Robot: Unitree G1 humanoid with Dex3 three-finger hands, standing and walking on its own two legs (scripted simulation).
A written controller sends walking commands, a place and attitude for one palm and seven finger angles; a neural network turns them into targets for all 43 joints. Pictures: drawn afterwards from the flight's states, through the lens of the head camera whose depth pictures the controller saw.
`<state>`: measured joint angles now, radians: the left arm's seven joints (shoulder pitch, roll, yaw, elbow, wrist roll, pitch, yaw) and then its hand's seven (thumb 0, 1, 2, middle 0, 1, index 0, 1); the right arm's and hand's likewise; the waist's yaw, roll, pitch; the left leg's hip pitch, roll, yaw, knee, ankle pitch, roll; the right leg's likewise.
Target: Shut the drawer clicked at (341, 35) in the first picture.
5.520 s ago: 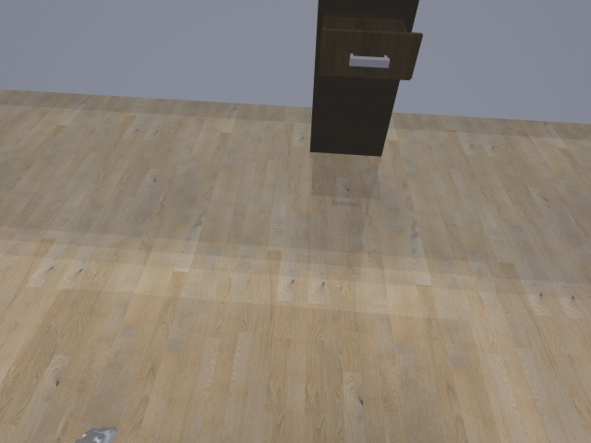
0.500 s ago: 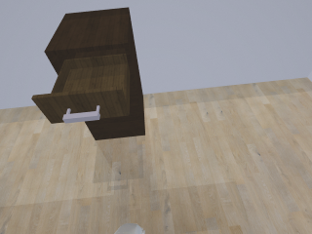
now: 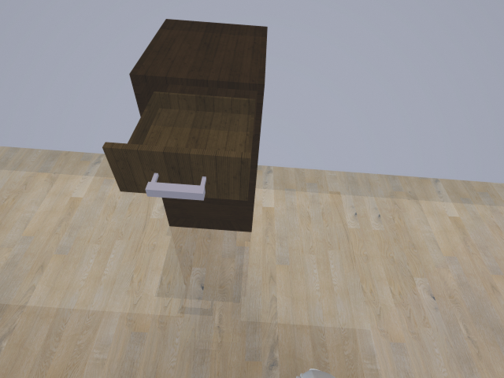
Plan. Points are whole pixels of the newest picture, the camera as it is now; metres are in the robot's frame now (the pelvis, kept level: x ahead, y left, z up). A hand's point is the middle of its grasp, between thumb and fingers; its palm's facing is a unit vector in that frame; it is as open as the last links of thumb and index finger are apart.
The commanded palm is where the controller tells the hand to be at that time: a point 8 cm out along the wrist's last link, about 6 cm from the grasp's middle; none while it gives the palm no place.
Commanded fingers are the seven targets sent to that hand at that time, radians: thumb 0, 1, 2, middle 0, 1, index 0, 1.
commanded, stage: take the last steps up to it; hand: left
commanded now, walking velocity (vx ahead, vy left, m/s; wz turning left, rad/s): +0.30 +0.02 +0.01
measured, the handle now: (177, 184) +0.55 +0.23 -0.10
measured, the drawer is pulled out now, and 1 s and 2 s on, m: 0.30 0.30 0.30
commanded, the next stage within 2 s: come to a stop and stand still in 0.62 s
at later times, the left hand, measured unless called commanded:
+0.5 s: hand (176, 364) +0.18 +0.15 -0.17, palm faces +0.08 -0.97 -0.22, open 7.2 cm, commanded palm none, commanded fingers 0.00 0.90 0.90 -0.20 -0.30 -0.20 -0.30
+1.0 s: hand (168, 318) +0.26 +0.19 -0.18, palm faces +0.06 -0.98 -0.20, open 7.4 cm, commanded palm none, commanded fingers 0.00 0.90 0.90 -0.20 -0.30 -0.20 -0.30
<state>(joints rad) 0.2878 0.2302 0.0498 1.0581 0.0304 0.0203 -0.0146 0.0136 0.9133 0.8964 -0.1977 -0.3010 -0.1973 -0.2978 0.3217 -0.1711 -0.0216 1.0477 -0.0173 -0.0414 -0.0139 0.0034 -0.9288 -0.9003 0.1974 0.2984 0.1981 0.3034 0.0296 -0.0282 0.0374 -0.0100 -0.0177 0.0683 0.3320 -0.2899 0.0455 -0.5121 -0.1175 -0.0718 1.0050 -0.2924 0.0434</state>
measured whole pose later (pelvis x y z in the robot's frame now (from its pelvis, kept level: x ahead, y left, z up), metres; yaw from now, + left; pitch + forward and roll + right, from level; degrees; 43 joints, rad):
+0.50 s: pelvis +0.14 -0.04 +0.00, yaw +2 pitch -2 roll -1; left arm 0.26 0.17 0.05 1.06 0.03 -0.05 0.01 0.00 0.95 0.90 -0.20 -0.30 -0.20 -0.30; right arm 0.27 -0.17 -0.06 1.06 -0.03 -0.01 0.01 0.01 -0.91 -0.90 0.19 0.30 0.19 0.30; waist -0.01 0.03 0.02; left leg -0.49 0.12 0.06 0.89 -0.25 -0.02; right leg -0.17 -0.03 -0.17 0.39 -0.19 -0.03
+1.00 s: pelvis +0.24 +0.01 +0.00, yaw +1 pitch -2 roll +1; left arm 0.23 0.17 0.04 1.07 0.02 0.04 0.03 0.01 0.91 0.90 -0.20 -0.30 -0.20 -0.30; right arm 0.22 -0.14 -0.03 1.09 -0.02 0.00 -0.04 0.01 -0.94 -0.90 0.20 0.30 0.20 0.30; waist 0.01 -0.04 0.06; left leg -0.20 0.03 0.15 0.44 -0.21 0.03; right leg -0.34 -0.06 -0.06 0.74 -0.38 0.03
